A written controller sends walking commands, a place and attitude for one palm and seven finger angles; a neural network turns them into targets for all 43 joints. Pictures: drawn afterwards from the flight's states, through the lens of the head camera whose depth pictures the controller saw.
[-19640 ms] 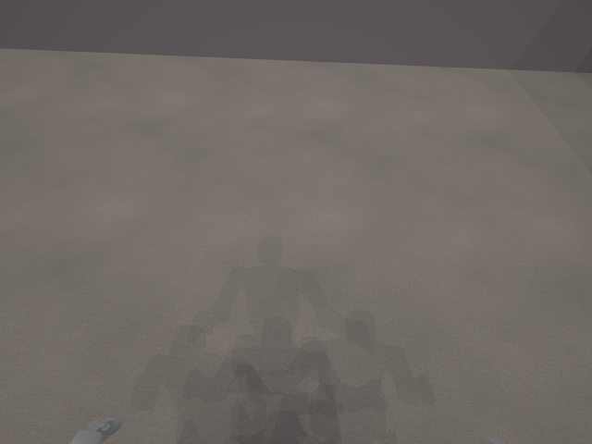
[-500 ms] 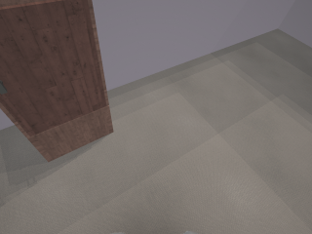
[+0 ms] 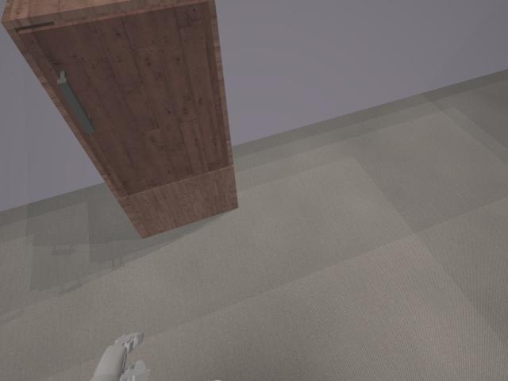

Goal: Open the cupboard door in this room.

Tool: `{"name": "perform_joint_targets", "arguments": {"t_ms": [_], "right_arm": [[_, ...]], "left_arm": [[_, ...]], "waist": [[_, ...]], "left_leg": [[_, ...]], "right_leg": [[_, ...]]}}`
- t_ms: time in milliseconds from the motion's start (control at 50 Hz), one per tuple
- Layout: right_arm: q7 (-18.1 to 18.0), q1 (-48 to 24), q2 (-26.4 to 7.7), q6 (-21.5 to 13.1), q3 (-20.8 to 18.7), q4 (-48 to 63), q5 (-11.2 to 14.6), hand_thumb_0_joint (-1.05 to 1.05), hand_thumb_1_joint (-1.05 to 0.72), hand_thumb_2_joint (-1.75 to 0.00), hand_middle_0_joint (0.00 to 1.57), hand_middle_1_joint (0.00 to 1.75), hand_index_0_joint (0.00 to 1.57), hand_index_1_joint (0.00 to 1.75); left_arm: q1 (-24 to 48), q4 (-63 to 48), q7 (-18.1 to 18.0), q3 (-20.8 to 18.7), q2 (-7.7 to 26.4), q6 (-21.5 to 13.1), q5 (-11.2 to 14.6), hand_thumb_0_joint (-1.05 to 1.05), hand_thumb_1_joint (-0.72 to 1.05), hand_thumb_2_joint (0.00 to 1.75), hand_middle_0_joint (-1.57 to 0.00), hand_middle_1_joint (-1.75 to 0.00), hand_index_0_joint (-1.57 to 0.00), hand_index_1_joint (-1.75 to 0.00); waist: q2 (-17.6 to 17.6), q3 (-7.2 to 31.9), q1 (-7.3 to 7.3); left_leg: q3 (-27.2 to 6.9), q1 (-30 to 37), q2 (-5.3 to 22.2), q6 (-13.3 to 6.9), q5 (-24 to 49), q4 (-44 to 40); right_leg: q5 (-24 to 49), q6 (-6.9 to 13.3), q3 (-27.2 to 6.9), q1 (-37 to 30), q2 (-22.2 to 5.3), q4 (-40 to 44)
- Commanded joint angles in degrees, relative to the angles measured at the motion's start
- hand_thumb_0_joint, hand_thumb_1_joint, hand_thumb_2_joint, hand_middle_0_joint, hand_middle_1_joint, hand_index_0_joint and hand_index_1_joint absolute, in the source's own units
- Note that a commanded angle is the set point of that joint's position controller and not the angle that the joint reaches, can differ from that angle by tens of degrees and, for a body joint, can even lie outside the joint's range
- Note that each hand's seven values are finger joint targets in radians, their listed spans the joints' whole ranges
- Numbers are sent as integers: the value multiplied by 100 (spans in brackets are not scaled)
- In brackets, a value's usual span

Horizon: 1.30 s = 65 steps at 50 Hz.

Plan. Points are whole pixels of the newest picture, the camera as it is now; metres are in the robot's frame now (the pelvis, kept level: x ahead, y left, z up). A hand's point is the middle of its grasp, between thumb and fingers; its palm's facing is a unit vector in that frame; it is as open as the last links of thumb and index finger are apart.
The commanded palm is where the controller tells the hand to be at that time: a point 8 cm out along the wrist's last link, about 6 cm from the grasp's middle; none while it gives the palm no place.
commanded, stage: turn to face it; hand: left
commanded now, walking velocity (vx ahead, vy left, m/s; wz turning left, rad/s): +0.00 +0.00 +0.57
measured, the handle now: (77, 103) +0.74 +0.46 +0.00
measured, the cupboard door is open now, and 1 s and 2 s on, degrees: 0 0 0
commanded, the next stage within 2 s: take the last steps up to it in 0.42 s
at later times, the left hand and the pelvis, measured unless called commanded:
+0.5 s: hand out of the picture -0.09 +0.18 -0.17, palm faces +0.32 -0.91 -0.26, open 7.4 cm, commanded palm none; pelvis -0.04 -0.01 +0.00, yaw +17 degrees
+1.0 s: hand out of the picture +0.03 +0.20 -0.16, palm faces +0.28 -0.94 -0.20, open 7.4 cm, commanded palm none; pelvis +0.01 +0.00 +0.01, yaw +18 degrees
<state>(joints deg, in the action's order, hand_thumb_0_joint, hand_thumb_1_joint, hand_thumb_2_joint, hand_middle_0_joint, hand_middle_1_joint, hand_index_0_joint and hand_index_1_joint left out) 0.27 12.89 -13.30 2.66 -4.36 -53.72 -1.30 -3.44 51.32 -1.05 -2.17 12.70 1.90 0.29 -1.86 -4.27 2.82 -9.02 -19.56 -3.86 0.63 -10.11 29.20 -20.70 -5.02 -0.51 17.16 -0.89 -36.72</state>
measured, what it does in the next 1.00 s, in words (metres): steps on the spot, turning left: right foot, then left foot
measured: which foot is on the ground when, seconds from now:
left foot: down 0.00-0.02, up 0.04-0.50, down 0.52-1.00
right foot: up 0.00-0.00, down 0.02-0.54, up 0.56-1.00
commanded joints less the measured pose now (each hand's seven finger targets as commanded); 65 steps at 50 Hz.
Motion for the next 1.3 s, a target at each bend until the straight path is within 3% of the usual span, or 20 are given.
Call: {"name": "perform_joint_targets", "arguments": {"t_ms": [0, 20, 80, 120, 240, 360, 440, 480, 520, 540, 580, 660, 860, 960, 1020, 1060, 1080, 1120, 1180, 1280], "right_arm": [[6, -268, -509, -73, -235, 703, 76, 0, -90, -90, 20, 30, 20, 30], [16, -390, -829, -45, -291, 696, 3, 0, -90, -90, 20, 30, 20, 30], [104, 9, -709, 114, -290, 320, -40, 0, -90, -90, 20, 30, 20, 30], [136, 171, -603, 133, -257, 255, -24, 0, -90, -90, 20, 30, 20, 30], [114, -285, -587, 136, -182, 269, -8, 0, -90, -90, 20, 30, 20, 30], [66, -718, -400, 35, -4, 290, 67, 0, -90, -90, 20, 30, 20, 30], [16, -456, -354, -77, 63, 181, 118, 0, -90, -90, 20, 30, 20, 30], [10, -69, -544, -167, 40, 34, 101, 0, -90, -90, 20, 30, 20, 30], [-63, 217, -1366, -212, -120, -31, 35, 0, -90, -90, 20, 30, 20, 30], [-69, 210, -1318, -161, -72, -97, 17, 0, -90, -90, 20, 30, 20, 30], [-167, -2, -958, -247, 15, -163, -11, 0, -90, -90, 20, 30, 20, 30], [-168, 234, -720, -412, 66, -269, 33, 0, -90, -90, 20, 30, 20, 30], [-194, 967, -532, -565, 15, -542, -17, 0, -90, -90, 20, 30, 20, 30], [-182, 810, -647, -536, -23, -613, -71, 0, -90, -90, 20, 30, 20, 30], [-150, 776, -546, -516, 4, -709, -26, 0, -90, -90, 20, 30, 20, 30], [-78, 743, -83, -499, 101, -440, 60, 0, -90, -90, 20, 30, 20, 30], [-59, 508, -234, -460, 59, -376, 53, 0, -90, -90, 20, 30, 20, 30], [-20, 505, -175, -411, -2, -562, 29, 0, -90, -90, 20, 30, 20, 30], [23, 973, 114, -276, 14, -847, -30, 0, -90, -90, 20, 30, 20, 30], [53, 789, 156, -212, 1, -791, -37, 0, -90, -90, 20, 30, 20, 30]], "left_arm": [[-1023, -272, -128, -406, 1583, -195, -169, 0, 90, 90, -20, -30, -20, -30], [-784, -404, -141, -342, 1509, -158, -110, 0, 90, 90, -20, -30, -20, -30], [47, -572, -114, -219, 904, -207, -90, 0, 90, 90, -20, -30, -20, -30], [-143, -541, -83, -179, 765, -255, -94, 0, 90, 90, -20, -30, -20, -30], [-958, -233, -98, -213, 847, -266, -131, 0, 90, 90, -20, -30, -20, -30], [-1462, 67, -78, -270, 1100, -261, -207, 0, 90, 90, -20, -30, -20, -30], [-1412, 244, -70, -297, 1168, -242, -200, 0, 90, 90, -20, -30, -20, -30], [-1246, 261, -65, -278, 1054, -200, -110, 0, 90, 90, -20, -30, -20, -30], [-1140, 66, -35, -70, 416, -140, -76, 0, 90, 90, -20, -30, -20, -30], [-907, 93, -49, -72, 510, -91, -108, 0, 90, 90, -20, -30, -20, -30], [-809, 309, 7, -98, 518, -71, -149, 0, 90, 90, -20, -30, -20, -30], [-999, 608, 160, -63, 460, -195, -177, 0, 90, 90, -20, -30, -20, -30], [-258, 373, 239, -59, 281, -205, -150, 0, 90, 90, -20, -30, -20, -30], [-250, 335, 296, -85, 171, -286, -116, 0, 90, 90, -20, -30, -20, -30], [-1668, 840, 259, -201, 474, -398, -161, 0, 90, 90, -20, -30, -20, -30], [-2748, 1126, 125, -377, 1404, -473, -129, 0, 90, 90, -20, -30, -20, -30], [-2444, 1024, 86, -339, 1258, -443, -68, 0, 90, 90, -20, -30, -20, -30], [-1480, 799, 69, -270, 864, -474, -77, 0, 90, 90, -20, -30, -20, -30], [-1147, 728, 44, -95, 328, -562, -73, 0, 90, 90, -20, -30, -20, -30], [-1724, 995, 11, -37, 156, -674, -103, 0, 90, 90, -20, -30, -20, -30]], "waist": [[1982, 778, -595], [1438, 595, -509], [1062, 47, -4], [1212, 96, -14], [1194, 208, -362], [1357, 537, -619], [1414, 895, -496], [897, 1026, -207], [-1407, 1055, -15], [-948, 930, 17], [-1221, 449, -67], [-604, 226, -136], [-649, -385, -31], [-754, -291, -147], [166, 293, -775], [2459, 808, -1089], [1696, 431, -1023], [1241, 12, -597], [580, 6, -191], [719, -163, -250]], "left_leg": [[432, -1947, -196, 226, -2166, 1977], [282, -1586, 122, 151, -2238, 2965], [450, -1330, 421, 228, -1236, 4113], [621, -1323, 425, 319, -863, 4317], [742, -1350, 640, 448, -963, 3671], [1112, -655, 594, 364, -1685, 1885], [1378, 169, 462, 238, -1295, 436], [1270, 1385, 631, 112, 165, -898], [-859, 2409, 2609, -849, 3077, -1031], [-461, 1959, 2685, -1076, 2563, -988], [-426, 1867, 2202, -996, 1606, -1303], [0, 2128, 1816, -878, 1110, -1517], [73, 1860, 2063, -1059, 751, -1875], [267, 1253, 2022, -912, 553, -1531], [819, 325, 1365, -474, 81, 58], [1273, -1419, 429, -174, -2618, 3053], [842, -1574, 686, -234, -2292, 3651], [754, -1522, 968, -221, -1271, 4151], [865, -970, 1096, -34, -311, 3915], [943, -1389, 1140, 158, 120, 3452]], "right_leg": [[94, 1035, -2423, -1889, -2578, 2450], [242, 1310, -2240, -831, -2771, 2457], [676, 991, -777, -146, -1763, 2197], [1276, 895, -168, -294, -1498, 2037], [1432, 1091, -134, -964, -1774, 2017], [3027, 1317, 35, -1464, -1955, 1599], [3723, 1174, 210, -1573, -1901, 1073], [2975, 694, 671, -841, -1608, 427], [-1309, 100, 837, 1199, -608, -1180], [-1426, 185, 482, 967, -643, -1659], [-909, 162, 276, 1415, -586, -2183], [-34, 142, 294, 1747, -520, -2590], [368, 113, 286, 1933, -702, -1564], [304, 276, 562, 684, -496, -99], [884, 406, 653, -1572, -281, 900], [-473, 1111, -2499, -2545, -2450, 2378], [-1228, 1284, -2555, -1938, -2475, 2747], [-2008, 1179, -2204, -842, -2224, 2944], [-425, 864, -610, -228, -1587, 2888], [397, 924, -230, -488, -1474, 3075]]}}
